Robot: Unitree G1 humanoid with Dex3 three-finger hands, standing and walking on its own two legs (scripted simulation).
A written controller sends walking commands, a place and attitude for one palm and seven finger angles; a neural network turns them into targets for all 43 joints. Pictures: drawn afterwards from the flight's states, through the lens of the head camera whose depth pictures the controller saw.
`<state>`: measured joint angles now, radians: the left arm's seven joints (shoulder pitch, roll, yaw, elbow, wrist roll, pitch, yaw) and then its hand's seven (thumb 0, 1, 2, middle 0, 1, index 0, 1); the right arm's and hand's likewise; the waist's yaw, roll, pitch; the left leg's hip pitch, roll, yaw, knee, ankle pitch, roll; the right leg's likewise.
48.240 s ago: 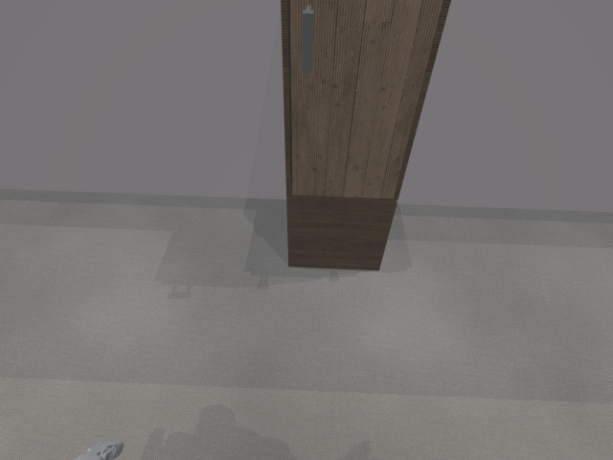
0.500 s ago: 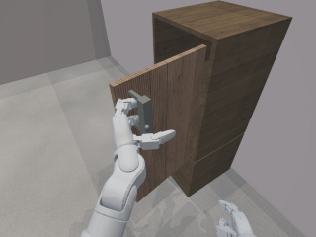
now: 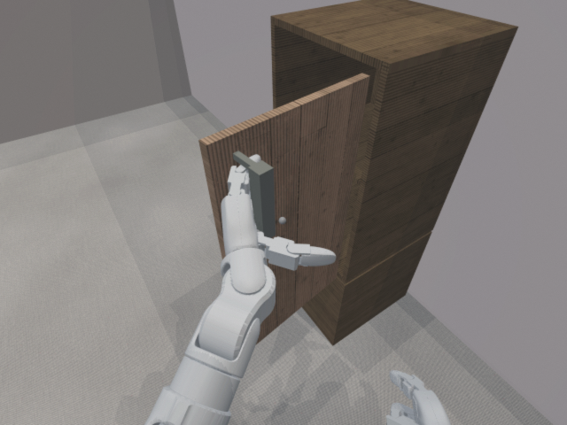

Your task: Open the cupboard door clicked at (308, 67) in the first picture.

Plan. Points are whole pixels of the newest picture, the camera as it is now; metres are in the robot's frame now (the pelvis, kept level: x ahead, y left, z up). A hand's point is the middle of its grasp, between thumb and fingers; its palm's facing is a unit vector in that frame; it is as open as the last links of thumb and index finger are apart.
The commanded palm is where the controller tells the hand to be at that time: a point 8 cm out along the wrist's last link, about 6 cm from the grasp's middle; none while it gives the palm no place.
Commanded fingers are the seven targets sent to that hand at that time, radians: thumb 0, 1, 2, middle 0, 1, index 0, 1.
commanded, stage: slide the hand sideways off the handle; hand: left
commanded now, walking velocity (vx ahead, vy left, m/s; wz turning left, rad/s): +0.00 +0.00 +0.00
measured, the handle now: (253, 196) +0.39 +0.09 +0.16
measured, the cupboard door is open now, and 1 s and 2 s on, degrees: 98 100 100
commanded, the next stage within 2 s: draw the hand back to the body in 1.14 s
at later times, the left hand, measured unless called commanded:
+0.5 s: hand (264, 247) +0.29 +0.06 +0.16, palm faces -0.07 -1.00 -0.03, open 16.3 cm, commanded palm +0.25 +0.11 +0.16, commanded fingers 0.00 -0.50 0.30 -0.15 -0.30 -0.15 -0.30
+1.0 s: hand (221, 279) +0.24 +0.10 +0.15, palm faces -0.02 -1.00 -0.06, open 16.3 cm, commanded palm +0.20 +0.15 +0.16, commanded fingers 0.00 -0.50 0.30 -0.15 -0.30 -0.15 -0.30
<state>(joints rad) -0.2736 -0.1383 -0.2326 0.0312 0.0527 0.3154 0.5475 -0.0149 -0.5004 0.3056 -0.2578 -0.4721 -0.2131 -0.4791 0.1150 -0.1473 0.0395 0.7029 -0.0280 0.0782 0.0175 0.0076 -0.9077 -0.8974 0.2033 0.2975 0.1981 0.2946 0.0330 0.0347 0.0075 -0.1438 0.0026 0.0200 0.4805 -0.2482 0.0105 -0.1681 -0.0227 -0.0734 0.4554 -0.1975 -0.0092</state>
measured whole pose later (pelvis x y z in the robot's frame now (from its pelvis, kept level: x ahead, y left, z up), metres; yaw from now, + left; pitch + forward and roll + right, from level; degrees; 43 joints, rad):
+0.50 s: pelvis +0.01 -0.01 +0.00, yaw -1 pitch -5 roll +0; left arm -0.01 0.06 -0.16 -0.23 -0.09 0.26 0.09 -0.02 -0.50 0.30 -0.14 -0.31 -0.14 -0.31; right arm 0.15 -0.18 0.08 0.55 0.02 0.08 0.00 0.01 -0.91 -0.90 0.20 0.30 0.20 0.29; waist 0.04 0.05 -0.01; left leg -0.11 0.02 0.03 0.46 -0.26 0.00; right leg -0.15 -0.01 -0.06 0.45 -0.21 -0.02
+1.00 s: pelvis +0.04 -0.02 +0.00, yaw +0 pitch -4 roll +0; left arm 0.38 0.15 -0.04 -0.56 -0.15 0.23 -0.06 -0.02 -0.50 0.30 -0.15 -0.30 -0.15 -0.30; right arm 0.19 -0.21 0.08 0.51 0.03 -0.01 -0.02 0.01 -0.91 -0.90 0.20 0.30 0.20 0.29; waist 0.05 0.06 -0.05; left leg -0.13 0.03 0.01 0.51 -0.32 -0.01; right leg -0.16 0.00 -0.08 0.51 -0.28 -0.03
